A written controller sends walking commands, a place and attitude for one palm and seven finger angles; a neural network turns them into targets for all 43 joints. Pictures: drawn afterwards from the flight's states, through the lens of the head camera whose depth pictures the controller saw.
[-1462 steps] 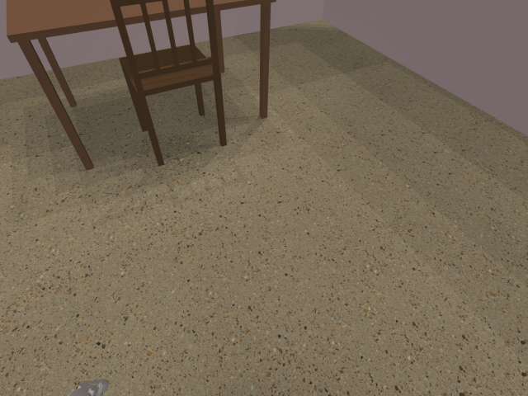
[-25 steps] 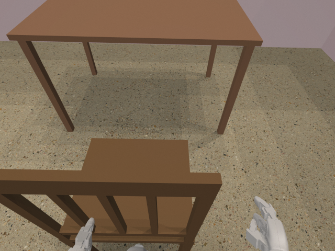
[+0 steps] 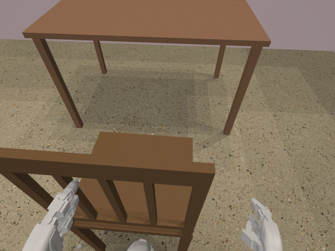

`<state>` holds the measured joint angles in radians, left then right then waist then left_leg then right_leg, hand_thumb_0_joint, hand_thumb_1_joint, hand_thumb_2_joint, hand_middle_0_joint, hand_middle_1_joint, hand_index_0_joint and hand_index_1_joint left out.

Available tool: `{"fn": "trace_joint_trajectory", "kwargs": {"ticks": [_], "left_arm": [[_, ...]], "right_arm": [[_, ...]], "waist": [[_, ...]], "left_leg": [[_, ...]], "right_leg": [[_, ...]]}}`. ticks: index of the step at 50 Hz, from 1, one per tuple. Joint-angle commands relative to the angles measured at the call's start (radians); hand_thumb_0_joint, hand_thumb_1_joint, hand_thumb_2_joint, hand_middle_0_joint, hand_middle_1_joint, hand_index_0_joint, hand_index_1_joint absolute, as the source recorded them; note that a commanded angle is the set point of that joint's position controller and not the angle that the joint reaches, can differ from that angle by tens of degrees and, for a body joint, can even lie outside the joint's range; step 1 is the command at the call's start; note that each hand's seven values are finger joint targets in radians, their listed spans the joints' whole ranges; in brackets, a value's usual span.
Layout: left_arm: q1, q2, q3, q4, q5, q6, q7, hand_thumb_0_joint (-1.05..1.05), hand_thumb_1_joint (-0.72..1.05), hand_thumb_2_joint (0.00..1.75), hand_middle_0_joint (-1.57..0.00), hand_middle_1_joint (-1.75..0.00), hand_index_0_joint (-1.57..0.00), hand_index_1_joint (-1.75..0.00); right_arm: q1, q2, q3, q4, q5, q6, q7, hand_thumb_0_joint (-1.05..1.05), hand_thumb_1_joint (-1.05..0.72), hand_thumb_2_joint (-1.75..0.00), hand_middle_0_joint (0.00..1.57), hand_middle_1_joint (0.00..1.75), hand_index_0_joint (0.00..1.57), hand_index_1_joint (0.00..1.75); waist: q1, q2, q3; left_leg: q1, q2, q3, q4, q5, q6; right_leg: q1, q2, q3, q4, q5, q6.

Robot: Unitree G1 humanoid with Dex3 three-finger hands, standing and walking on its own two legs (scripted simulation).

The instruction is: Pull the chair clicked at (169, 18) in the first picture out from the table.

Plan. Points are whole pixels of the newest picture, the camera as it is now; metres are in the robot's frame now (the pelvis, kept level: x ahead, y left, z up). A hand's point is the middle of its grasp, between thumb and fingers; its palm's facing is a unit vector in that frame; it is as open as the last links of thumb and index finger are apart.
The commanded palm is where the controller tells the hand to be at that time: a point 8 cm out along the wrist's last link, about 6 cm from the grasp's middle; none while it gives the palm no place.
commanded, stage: draw the hand back to the body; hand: left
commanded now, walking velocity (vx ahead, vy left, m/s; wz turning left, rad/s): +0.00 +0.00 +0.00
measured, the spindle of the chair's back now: (115, 201) +0.24 +0.16 -0.02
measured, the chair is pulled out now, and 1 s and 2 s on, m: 0.65 0.62 0.62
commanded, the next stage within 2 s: step back with the hand held close in 1.10 s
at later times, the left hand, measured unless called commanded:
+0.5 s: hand (44, 217) +0.16 +0.24 +0.10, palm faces +0.15 -0.86 -0.48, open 11.0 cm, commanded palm +0.15 +0.29 +0.21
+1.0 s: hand (39, 200) +0.18 +0.26 +0.11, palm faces +0.19 -0.80 -0.57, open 6.5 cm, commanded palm +0.19 +0.30 +0.25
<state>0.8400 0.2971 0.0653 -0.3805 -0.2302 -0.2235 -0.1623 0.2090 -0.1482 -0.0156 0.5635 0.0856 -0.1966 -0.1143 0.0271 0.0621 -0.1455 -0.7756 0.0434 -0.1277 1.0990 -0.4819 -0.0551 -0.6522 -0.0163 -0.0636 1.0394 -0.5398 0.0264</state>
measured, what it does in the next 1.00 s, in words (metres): rises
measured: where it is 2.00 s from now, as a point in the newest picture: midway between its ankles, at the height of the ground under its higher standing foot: outside the picture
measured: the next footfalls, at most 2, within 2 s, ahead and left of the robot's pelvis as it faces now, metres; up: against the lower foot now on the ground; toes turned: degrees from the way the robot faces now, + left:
left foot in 1.90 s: -0.02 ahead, +0.15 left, +0.00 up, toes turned -1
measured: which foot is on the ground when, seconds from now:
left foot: down 0.00-1.00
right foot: down 0.00-1.00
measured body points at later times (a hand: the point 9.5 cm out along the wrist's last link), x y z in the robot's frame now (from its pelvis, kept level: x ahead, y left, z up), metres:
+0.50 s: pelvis +0.02 +0.00 +0.06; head +0.02 -0.01 +0.51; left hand +0.15 +0.28 +0.13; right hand +0.21 -0.22 -0.02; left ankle +0.04 +0.15 -0.66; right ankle -0.01 -0.14 -0.66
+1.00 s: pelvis +0.05 -0.01 +0.07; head +0.08 -0.04 +0.51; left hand +0.17 +0.29 +0.15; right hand +0.26 -0.21 -0.03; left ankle +0.04 +0.15 -0.66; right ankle -0.01 -0.14 -0.66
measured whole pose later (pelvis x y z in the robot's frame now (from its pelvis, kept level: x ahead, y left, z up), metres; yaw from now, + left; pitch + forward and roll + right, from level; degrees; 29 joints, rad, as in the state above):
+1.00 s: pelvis +0.05 -0.01 +0.07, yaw +1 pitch -2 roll +0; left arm 0.62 0.48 0.14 -0.38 -0.05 0.28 0.11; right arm 0.15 -0.23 0.07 0.71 0.05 -0.32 -0.11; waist 0.11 0.08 0.07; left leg -0.21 0.03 -0.08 0.56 -0.32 -0.05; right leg -0.11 -0.05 -0.06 0.54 -0.39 0.02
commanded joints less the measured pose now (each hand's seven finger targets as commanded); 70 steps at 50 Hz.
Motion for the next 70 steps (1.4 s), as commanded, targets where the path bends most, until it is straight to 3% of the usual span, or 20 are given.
{"fn": "trace_joint_trajectory", "kwargs": {"ticks": [1,2,3,4,6,11,13,23,36,39,47,50,55,60,61,62,63,64,66,70], "left_arm": [[-0.101,0.108,0.194,-0.342,-0.072,-0.170,0.024,0.00,-0.37,0.29,-0.02,-0.04,-0.02,-0.04],[-0.044,0.324,0.267,-0.275,0.136,-0.004,0.170,0.00,-0.33,0.31,-0.03,-0.05,-0.03,-0.05],[-0.071,0.248,0.235,-0.356,0.147,0.066,0.230,0.00,-0.30,0.32,-0.04,-0.05,-0.04,-0.05],[-0.116,0.230,0.216,-0.394,0.153,0.097,0.257,0.00,-0.26,0.34,-0.04,-0.06,-0.04,-0.06],[-0.162,0.202,0.201,-0.341,0.174,0.144,0.293,0.00,-0.19,0.37,-0.05,-0.08,-0.05,-0.08],[-0.245,0.250,0.253,-0.322,0.185,0.171,0.325,0.00,-0.01,0.46,-0.07,-0.11,-0.07,-0.11],[-0.295,0.302,0.300,-0.353,0.186,0.171,0.336,0.00,0.07,0.50,-0.08,-0.13,-0.08,-0.13],[-0.383,0.346,0.366,-0.480,0.187,0.181,0.367,0.00,0.43,0.67,-0.13,-0.20,-0.13,-0.20],[-0.540,0.458,0.439,-0.621,0.191,0.223,0.406,0.00,0.90,0.90,-0.20,-0.30,-0.20,-0.30],[-0.527,0.442,0.428,-0.599,0.191,0.234,0.399,0.00,0.90,0.90,-0.20,-0.30,-0.20,-0.30],[-0.529,0.453,0.440,-0.590,0.193,0.223,0.384,0.00,0.90,0.90,-0.20,-0.30,-0.20,-0.30],[-0.529,0.461,0.442,-0.588,0.191,0.221,0.381,0.00,0.90,0.90,-0.20,-0.30,-0.20,-0.30],[-0.525,0.461,0.447,-0.573,0.191,0.221,0.377,0.00,0.90,0.90,-0.20,-0.30,-0.20,-0.30],[-0.543,0.470,0.451,-0.581,0.194,0.211,0.379,0.00,0.90,0.90,-0.20,-0.30,-0.20,-0.30],[-0.554,0.426,0.405,-0.616,0.197,0.207,0.375,0.00,0.90,0.90,-0.20,-0.30,-0.20,-0.30],[-0.671,0.572,0.512,-0.534,0.147,0.170,0.341,0.00,0.90,0.90,-0.20,-0.30,-0.20,-0.30],[-0.704,0.571,0.504,-0.524,0.155,0.166,0.322,0.00,0.90,0.90,-0.20,-0.30,-0.20,-0.30],[-0.655,0.492,0.457,-0.490,0.152,0.182,0.321,0.00,0.90,0.90,-0.20,-0.30,-0.20,-0.30],[-0.645,0.492,0.456,-0.494,0.151,0.177,0.323,0.00,0.90,0.90,-0.20,-0.30,-0.20,-0.30],[-0.526,0.510,0.487,-0.600,0.151,0.138,0.341,0.00,0.90,0.90,-0.20,-0.30,-0.20,-0.30]], "right_arm": [[-0.119,-0.117,-0.034,-0.152,0.009,-0.098,-0.014,0.00,-0.90,-0.90,0.20,0.30,0.20,0.30],[-0.129,-0.117,-0.008,-0.159,-0.030,-0.060,-0.038,0.00,-0.90,-0.90,0.20,0.30,0.20,0.30],[-0.130,-0.106,0.004,-0.184,-0.029,-0.052,-0.051,0.00,-0.90,-0.90,0.20,0.30,0.20,0.30],[-0.112,-0.111,0.008,-0.186,-0.029,-0.049,-0.058,0.00,-0.90,-0.90,0.20,0.30,0.20,0.30],[-0.131,-0.108,0.021,-0.163,-0.036,-0.035,-0.069,0.00,-0.90,-0.90,0.20,0.30,0.20,0.30],[-0.156,-0.128,0.035,-0.149,-0.048,-0.041,-0.079,0.00,-0.90,-0.90,0.20,0.30,0.20,0.30],[-0.148,-0.140,0.037,-0.135,-0.053,-0.055,-0.080,0.00,-0.90,-0.90,0.20,0.30,0.20,0.30],[-0.150,-0.160,0.040,-0.071,-0.058,-0.133,-0.062,0.00,-0.90,-0.90,0.20,0.30,0.20,0.30],[-0.116,-0.186,0.039,-0.012,-0.036,-0.169,-0.033,0.00,-0.90,-0.90,0.20,0.30,0.20,0.30],[-0.119,-0.179,0.045,-0.006,-0.033,-0.174,-0.020,0.00,-0.90,-0.90,0.20,0.30,0.20,0.30],[-0.123,-0.183,0.040,0.005,-0.039,-0.177,-0.003,0.00,-0.90,-0.90,0.20,0.30,0.20,0.30],[-0.123,-0.183,0.040,0.010,-0.038,-0.175,-0.002,0.00,-0.90,-0.90,0.20,0.30,0.20,0.30],[-0.132,-0.180,0.037,0.011,-0.035,-0.170,-0.004,0.00,-0.90,-0.90,0.20,0.30,0.20,0.30],[-0.136,-0.178,0.038,0.004,-0.033,-0.169,-0.012,0.00,-0.90,-0.90,0.20,0.30,0.20,0.30],[-0.138,-0.174,0.043,-0.001,-0.035,-0.175,-0.011,0.00,-0.90,-0.90,0.20,0.30,0.20,0.30],[-0.092,-0.213,0.011,-0.074,0.005,-0.094,-0.029,0.00,-0.90,-0.90,0.20,0.30,0.20,0.30],[-0.090,-0.208,0.019,-0.087,0.005,-0.062,-0.029,0.00,-0.90,-0.90,0.20,0.30,0.20,0.30],[-0.108,-0.181,0.018,-0.090,0.007,-0.047,-0.033,0.00,-0.90,-0.90,0.20,0.30,0.20,0.30],[-0.107,-0.195,0.015,-0.101,0.005,-0.024,-0.031,0.00,-0.90,-0.90,0.20,0.30,0.20,0.30],[-0.122,-0.202,0.005,-0.134,-0.001,0.019,-0.026,0.00,-0.90,-0.90,0.20,0.30,0.20,0.30]], "waist": [[0.000,0.056,-0.074],[0.082,0.081,-0.130],[0.050,0.079,-0.058],[0.034,0.075,-0.044],[0.028,0.060,0.064],[0.036,-0.015,0.120],[0.042,0.034,0.089],[0.054,0.164,0.007],[0.048,0.192,-0.079],[0.054,0.213,-0.079],[0.054,0.141,-0.120],[0.051,0.184,-0.119],[0.047,0.156,-0.102],[0.052,0.188,-0.058],[0.048,0.193,-0.064],[0.021,0.059,0.138],[0.018,0.097,0.097],[0.010,0.051,0.126],[0.009,0.025,0.058],[0.023,0.163,-0.090]], "left_leg": [[0.205,-0.019,0.069,-0.216,0.148,0.069],[0.259,0.013,0.070,-0.278,0.106,0.066],[0.263,0.004,0.080,-0.293,0.083,0.070],[0.278,0.007,0.080,-0.299,0.074,0.066],[0.300,0.013,0.087,-0.319,0.044,0.067],[0.390,0.013,0.093,-0.399,0.036,0.072],[0.426,0.009,0.094,-0.430,0.061,0.071],[0.588,0.007,0.089,-0.535,0.279,0.062],[0.701,0.007,0.078,-0.569,0.610,0.059],[0.716,0.006,0.082,-0.566,0.681,0.060],[0.755,0.006,0.094,-0.567,0.762,0.070],[0.756,0.000,0.101,-0.572,0.741,0.070],[0.747,-0.007,0.119,-0.573,0.690,0.072],[0.724,-0.009,0.111,-0.597,0.609,0.067],[0.728,-0.011,0.113,-0.599,0.592,0.068],[0.651,0.018,0.077,-0.598,0.604,0.076],[0.674,0.016,0.078,-0.617,0.587,0.074],[0.657,0.015,0.088,-0.607,0.596,0.071],[0.681,0.018,0.096,-0.583,0.673,0.068],[0.741,0.048,0.068,-0.616,0.775,0.074]], "right_leg": [[0.014,0.010,-0.030,-0.249,0.095,-0.043],[0.113,-0.029,0.036,-0.335,0.080,-0.071],[0.111,-0.035,0.024,-0.374,0.067,-0.065],[0.106,-0.041,0.025,-0.385,0.059,-0.063],[0.088,-0.034,0.013,-0.438,0.020,-0.064],[0.152,-0.037,0.016,-0.531,0.014,-0.059],[0.209,-0.041,0.015,-0.548,0.051,-0.062],[0.391,-0.043,0.003,-0.561,0.304,-0.066],[0.517,-0.048,-0.018,-0.518,0.579,-0.059],[0.531,-0.050,-0.022,-0.515,0.622,-0.055],[0.563,-0.051,-0.031,-0.516,0.715,-0.041],[0.569,-0.053,-0.027,-0.528,0.723,-0.042],[0.570,-0.056,-0.026,-0.543,0.750,-0.040],[0.544,-0.053,-0.029,-0.561,0.645,-0.044],[0.544,-0.054,-0.036,-0.559,0.628,-0.043],[0.446,-0.066,0.088,-0.627,0.707,-0.040],[0.472,-0.082,0.092,-0.635,0.751,-0.045],[0.485,-0.086,0.069,-0.640,0.791,-0.035],[0.547,-0.097,0.062,-0.615,0.889,-0.030],[0.614,-0.088,0.066,-0.567,0.795,-0.031]]}}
